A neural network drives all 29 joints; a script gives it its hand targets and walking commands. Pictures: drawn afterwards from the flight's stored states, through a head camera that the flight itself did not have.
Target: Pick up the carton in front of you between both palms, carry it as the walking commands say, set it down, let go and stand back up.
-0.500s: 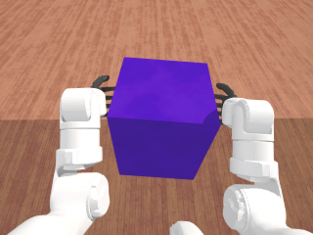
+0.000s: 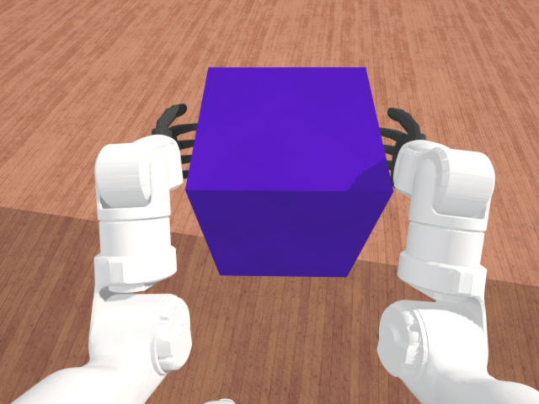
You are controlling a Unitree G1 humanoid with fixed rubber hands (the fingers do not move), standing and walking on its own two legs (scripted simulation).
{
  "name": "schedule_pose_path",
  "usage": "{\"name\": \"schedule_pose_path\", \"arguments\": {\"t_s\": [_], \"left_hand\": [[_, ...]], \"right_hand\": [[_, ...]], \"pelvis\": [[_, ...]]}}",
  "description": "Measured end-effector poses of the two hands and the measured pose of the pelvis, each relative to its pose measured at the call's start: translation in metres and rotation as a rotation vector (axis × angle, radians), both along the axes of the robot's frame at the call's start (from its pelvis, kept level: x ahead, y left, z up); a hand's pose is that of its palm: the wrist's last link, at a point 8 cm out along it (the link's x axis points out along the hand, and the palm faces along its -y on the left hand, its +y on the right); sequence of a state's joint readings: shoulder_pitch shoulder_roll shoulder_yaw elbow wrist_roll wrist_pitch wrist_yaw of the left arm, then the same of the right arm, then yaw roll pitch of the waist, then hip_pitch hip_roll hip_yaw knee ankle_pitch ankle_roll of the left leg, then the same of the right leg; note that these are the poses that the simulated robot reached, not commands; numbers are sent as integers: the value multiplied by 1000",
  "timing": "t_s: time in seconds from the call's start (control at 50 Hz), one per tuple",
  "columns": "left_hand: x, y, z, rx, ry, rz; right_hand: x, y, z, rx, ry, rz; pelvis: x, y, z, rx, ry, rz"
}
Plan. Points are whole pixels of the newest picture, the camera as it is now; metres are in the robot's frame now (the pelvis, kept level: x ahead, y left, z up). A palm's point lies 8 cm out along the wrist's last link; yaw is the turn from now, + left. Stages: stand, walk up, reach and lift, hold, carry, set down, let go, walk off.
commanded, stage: carry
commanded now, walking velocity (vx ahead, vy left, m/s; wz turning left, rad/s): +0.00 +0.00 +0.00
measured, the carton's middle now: (284, 183) +0.42 +0.02 +0.09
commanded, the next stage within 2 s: none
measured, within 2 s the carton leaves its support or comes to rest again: neither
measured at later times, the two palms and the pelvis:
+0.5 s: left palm (206, 145) +0.45 +0.14 +0.13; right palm (411, 169) +0.43 -0.16 +0.13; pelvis +0.09 +0.01 +0.00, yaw -2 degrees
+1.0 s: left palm (198, 148) +0.43 +0.15 +0.14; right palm (413, 172) +0.41 -0.15 +0.14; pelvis +0.08 +0.01 +0.01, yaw -2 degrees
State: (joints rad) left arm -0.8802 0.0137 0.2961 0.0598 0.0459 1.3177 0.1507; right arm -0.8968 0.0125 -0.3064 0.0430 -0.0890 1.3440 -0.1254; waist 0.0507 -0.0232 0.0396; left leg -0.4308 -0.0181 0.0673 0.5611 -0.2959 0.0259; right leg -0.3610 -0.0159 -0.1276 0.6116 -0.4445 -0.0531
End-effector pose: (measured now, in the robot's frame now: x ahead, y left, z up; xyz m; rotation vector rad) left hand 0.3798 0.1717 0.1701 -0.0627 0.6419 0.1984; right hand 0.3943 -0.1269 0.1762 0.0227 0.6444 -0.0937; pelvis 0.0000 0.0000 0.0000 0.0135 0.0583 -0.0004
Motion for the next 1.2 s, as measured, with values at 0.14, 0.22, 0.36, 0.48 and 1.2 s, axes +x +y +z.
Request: {"name": "schedule_pose_path", "arguments": {"t_s": [0.14,0.22,0.36,0.48,1.2], "left_hand": [[44,-12,9,25,42,-71],[61,-22,12,47,58,-104],[69,-33,-16,44,143,-147],[66,-32,-38,54,155,-155],[35,-25,-27,65,117,-152]], "right_hand": [[24,-13,3,-26,40,-36],[32,-22,1,-27,56,-54],[34,-31,-26,-32,143,-68],[34,-30,-45,-55,155,-49],[5,-25,-34,-63,116,-44]], "pelvis": [[48,6,3,-2,-5,-15],[66,8,2,-4,-9,-22],[88,9,2,-8,-20,-34],[91,8,2,-4,-33,-39],[68,12,8,-6,-69,-44]]}}
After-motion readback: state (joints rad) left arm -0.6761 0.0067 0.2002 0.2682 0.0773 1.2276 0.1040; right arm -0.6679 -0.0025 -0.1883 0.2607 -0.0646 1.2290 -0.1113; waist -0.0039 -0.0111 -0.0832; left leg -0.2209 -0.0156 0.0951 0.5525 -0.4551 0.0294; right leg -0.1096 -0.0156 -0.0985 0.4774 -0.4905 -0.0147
